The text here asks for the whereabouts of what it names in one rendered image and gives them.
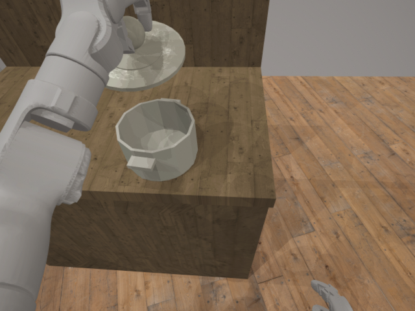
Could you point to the robot left upper arm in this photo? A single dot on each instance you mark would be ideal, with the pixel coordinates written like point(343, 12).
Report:
point(41, 169)

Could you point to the table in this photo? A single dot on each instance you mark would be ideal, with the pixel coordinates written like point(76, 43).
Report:
point(206, 222)

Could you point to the robot right hand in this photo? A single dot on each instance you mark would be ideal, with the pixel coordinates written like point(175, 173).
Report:
point(330, 295)

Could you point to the robot left forearm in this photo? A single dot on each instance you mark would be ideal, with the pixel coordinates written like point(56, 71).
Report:
point(67, 88)

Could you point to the knob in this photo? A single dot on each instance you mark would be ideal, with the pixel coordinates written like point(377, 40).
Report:
point(135, 30)

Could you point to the robot left hand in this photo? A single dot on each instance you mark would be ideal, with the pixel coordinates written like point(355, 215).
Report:
point(143, 10)

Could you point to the pot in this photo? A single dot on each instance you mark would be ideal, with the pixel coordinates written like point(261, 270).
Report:
point(158, 139)

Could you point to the lid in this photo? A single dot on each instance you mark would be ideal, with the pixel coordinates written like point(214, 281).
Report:
point(160, 57)

